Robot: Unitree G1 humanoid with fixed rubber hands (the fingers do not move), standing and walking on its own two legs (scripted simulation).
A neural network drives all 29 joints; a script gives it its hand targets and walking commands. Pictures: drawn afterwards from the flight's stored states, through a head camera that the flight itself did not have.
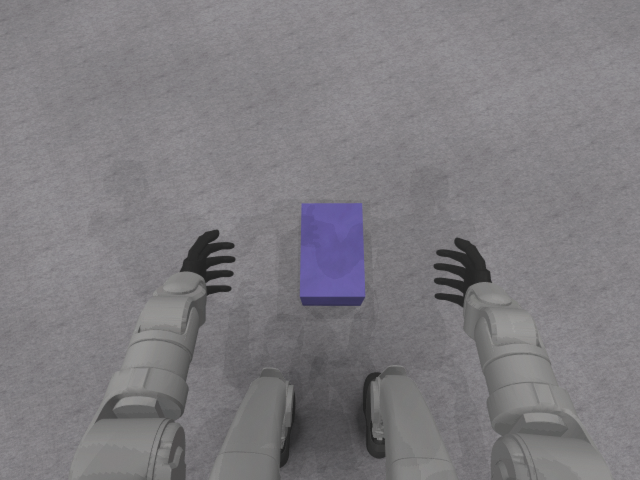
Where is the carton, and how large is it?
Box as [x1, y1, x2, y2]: [300, 203, 364, 305]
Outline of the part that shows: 302,203 300,258 300,298 302,304 360,305 364,297 361,203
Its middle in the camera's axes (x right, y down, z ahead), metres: +0.04 +0.03 +1.08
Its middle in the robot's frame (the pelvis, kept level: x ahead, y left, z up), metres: +0.54 +0.00 -0.62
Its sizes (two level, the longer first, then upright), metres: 0.258 0.166 0.143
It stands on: the floor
